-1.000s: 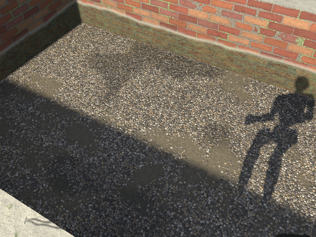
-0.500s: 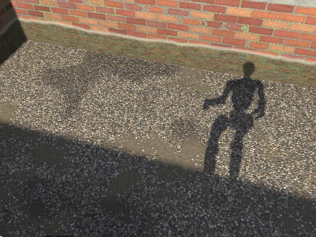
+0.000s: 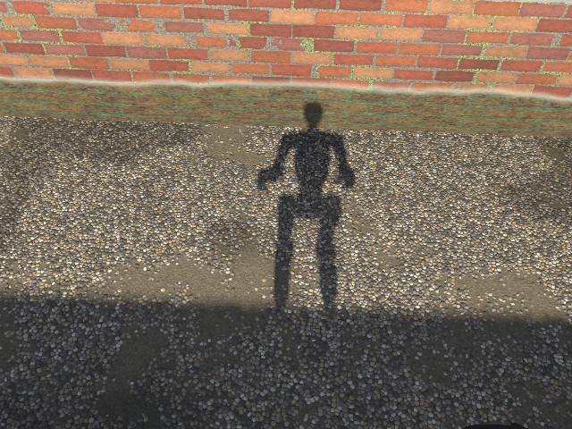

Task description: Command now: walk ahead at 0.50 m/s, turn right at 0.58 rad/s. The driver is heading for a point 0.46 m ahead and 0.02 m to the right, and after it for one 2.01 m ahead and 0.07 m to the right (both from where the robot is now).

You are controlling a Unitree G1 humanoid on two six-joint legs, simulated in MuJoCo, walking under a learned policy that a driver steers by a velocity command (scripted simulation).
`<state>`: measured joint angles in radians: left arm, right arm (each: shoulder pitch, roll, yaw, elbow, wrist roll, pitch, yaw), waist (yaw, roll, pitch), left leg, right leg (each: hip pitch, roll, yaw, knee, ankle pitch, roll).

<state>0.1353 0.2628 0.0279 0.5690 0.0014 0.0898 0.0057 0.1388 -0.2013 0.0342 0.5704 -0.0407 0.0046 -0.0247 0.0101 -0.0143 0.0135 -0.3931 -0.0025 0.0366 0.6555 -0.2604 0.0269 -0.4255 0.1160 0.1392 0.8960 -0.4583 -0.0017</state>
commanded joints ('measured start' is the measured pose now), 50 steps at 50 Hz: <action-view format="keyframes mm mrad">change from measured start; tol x16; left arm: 1 -115 59 17 -107 6 -16 -7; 50 -100 28 -36 -75 22 -35 27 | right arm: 1 -36 -131 -35 -78 -4 -21 -6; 12 -232 -119 -42 -174 24 26 22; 22 3 -5 -11 -66 -4 14 17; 50 -15 -93 -42 -37 29 45 8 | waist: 1 -10 151 -111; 9 37 100 -140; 12 95 -318 34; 21 -48 -57 -120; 23 -50 245 -152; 38 -2 -80 -47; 50 13 -17 -105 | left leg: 1 152 279 -299 -275 219 120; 5 79 213 -119 -239 259 87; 9 -21 161 -58 -205 -216 23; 11 -177 -42 129 109 -222 -78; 14 -271 -25 -63 292 -152 -92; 22 427 62 -91 -157 -22 -24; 25 321 247 -436 -351 -220 42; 33 116 88 -198 -300 -261 50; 50 181 -30 -122 38 231 38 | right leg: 1 -135 -49 -6 155 11 40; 9 266 -42 -144 -259 104 -26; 12 118 -275 448 -607 -193 -185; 18 77 -172 282 -498 287 -157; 24 -222 -8 100 -256 -12 -9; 31 169 -49 -37 -353 203 1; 50 222 -149 -44 -254 639 -52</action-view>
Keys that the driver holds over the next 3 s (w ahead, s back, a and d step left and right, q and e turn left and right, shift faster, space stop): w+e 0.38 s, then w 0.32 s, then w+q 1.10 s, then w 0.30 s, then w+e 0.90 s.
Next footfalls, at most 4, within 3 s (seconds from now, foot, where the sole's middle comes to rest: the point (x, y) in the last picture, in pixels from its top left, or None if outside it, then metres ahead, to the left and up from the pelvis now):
0.18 right None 0.07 -0.10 -0.76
0.44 left None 0.07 0.10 -0.76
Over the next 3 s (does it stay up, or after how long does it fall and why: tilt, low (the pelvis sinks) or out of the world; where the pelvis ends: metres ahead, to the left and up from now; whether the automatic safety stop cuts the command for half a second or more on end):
stays up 0.05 0.00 -0.01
